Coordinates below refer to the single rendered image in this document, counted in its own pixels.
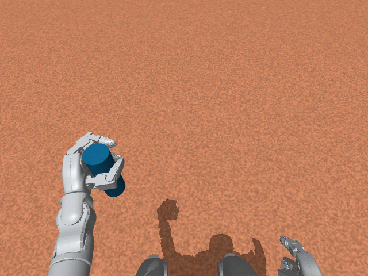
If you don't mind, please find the left robot hand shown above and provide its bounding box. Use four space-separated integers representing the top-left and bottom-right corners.
62 132 125 195

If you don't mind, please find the left robot arm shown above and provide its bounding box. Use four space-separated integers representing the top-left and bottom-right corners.
48 191 97 276

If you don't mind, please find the can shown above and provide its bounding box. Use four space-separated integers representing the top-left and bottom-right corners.
82 143 125 197

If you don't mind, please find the right robot hand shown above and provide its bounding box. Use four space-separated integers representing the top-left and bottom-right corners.
278 236 323 276

